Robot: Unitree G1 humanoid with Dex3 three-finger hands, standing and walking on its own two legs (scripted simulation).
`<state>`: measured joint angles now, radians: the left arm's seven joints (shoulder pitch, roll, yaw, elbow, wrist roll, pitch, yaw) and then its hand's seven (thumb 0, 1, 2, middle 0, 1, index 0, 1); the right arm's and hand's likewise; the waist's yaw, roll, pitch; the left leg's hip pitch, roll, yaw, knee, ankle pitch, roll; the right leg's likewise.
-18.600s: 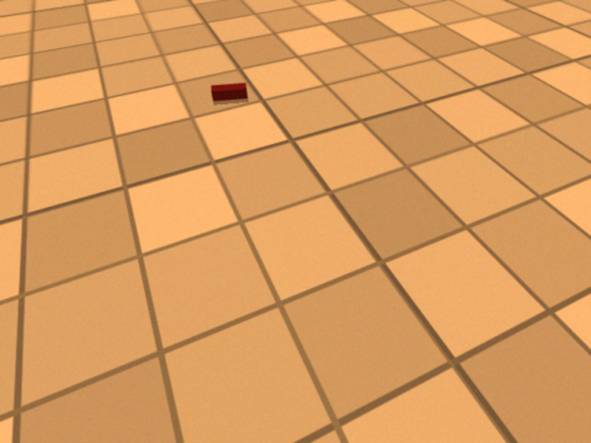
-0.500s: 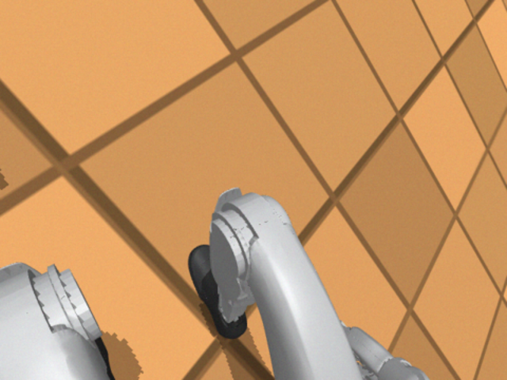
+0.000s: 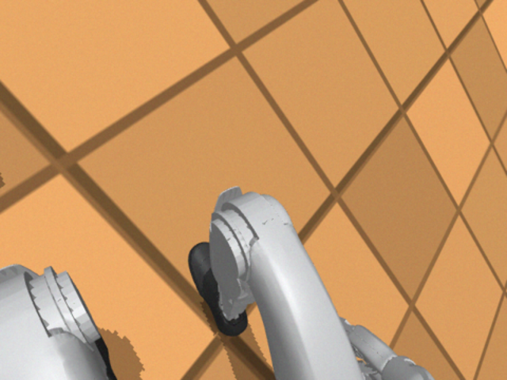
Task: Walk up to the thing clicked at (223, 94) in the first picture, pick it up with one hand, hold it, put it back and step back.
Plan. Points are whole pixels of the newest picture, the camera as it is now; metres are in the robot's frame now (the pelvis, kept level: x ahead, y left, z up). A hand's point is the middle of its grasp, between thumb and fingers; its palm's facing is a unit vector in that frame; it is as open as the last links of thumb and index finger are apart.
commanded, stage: close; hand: left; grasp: from above
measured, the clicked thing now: out of the picture +0.47 +0.34 -0.27
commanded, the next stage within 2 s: settle in 0.16 s
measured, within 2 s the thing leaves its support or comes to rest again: leaves its support in 0.62 s
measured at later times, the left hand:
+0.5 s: hand out of the picture +0.46 +0.34 -0.24, palm faces -0.43 -0.14 -0.89, open 10.5 cm
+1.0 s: hand out of the picture +0.45 +0.35 -0.16, palm faces -0.45 -0.09 -0.89, open 10.3 cm
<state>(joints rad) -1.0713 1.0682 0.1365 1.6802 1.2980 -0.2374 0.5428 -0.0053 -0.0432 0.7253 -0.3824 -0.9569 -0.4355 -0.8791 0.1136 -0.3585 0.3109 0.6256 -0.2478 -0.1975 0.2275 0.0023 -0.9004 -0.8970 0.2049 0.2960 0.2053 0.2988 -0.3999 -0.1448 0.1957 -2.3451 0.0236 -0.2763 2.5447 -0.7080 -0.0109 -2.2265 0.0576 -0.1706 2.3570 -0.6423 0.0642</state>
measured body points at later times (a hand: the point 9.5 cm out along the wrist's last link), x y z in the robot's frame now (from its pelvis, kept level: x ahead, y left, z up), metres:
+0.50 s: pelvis +0.00 +0.00 +0.00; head +0.28 +0.13 +0.33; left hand +0.48 +0.34 -0.19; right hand +0.05 -0.26 -0.05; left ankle +0.06 +0.13 -0.27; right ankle +0.12 -0.12 -0.27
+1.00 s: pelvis +0.00 +0.00 +0.02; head +0.25 +0.11 +0.38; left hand +0.47 +0.35 -0.11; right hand +0.11 -0.26 -0.06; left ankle +0.06 +0.13 -0.27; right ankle +0.12 -0.12 -0.27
